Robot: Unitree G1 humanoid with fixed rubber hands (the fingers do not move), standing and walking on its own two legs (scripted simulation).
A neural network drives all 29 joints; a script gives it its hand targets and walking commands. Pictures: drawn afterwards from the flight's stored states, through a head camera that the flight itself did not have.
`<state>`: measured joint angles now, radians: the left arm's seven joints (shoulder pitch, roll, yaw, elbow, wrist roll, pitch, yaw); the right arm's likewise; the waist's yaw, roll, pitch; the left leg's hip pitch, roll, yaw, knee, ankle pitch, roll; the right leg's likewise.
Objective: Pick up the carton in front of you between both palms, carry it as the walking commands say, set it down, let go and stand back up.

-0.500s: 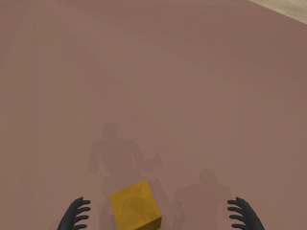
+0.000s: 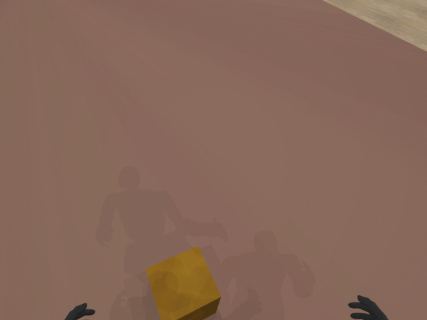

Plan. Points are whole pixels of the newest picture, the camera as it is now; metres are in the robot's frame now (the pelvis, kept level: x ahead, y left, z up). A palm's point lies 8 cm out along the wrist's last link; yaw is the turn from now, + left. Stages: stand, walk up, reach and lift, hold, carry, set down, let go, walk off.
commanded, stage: stand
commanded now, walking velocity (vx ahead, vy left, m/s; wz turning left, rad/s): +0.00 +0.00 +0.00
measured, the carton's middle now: (183, 292) +0.36 +0.09 -0.64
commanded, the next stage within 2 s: none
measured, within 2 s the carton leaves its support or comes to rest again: neither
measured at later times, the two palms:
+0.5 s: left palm out of the picture +0.12 +0.30 -0.10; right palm out of the picture +0.12 -0.29 -0.08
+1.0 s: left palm out of the picture +0.07 +0.30 -0.11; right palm out of the picture +0.08 -0.31 -0.08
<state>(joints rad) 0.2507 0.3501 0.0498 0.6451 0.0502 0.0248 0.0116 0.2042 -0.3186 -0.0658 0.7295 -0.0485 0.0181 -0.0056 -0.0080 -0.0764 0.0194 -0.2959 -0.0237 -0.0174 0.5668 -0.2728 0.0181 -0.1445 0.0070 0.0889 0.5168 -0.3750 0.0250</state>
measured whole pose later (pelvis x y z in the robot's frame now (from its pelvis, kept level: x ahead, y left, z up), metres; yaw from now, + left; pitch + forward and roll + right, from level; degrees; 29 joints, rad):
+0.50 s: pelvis +0.01 +0.01 +0.01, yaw -1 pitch -1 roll +0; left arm 0.21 0.37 0.02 0.81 0.04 0.00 0.03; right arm 0.14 -0.33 -0.03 0.88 -0.03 0.01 -0.02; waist -0.01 -0.06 0.02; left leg -0.22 -0.03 0.00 0.50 -0.25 0.03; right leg -0.06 -0.01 0.10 0.43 -0.34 0.04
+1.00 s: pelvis -0.01 +0.00 +0.01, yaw +0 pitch -2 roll +0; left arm 0.20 0.39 0.01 0.94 0.03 -0.01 0.02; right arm 0.12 -0.36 -0.02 1.00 -0.02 0.00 -0.01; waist -0.01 -0.04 0.03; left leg -0.19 -0.02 -0.01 0.42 -0.19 0.02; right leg -0.04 -0.01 0.09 0.36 -0.29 0.03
